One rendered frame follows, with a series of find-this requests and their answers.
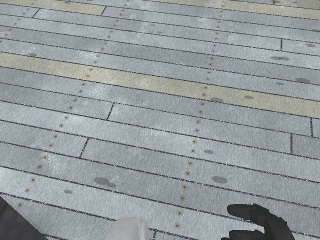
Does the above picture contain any left robot shin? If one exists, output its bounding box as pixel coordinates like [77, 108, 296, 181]
[122, 213, 138, 220]

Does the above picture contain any left robot thigh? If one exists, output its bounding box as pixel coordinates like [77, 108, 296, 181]
[103, 216, 149, 240]

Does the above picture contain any robot right hand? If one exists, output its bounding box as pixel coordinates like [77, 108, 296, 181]
[221, 203, 295, 240]

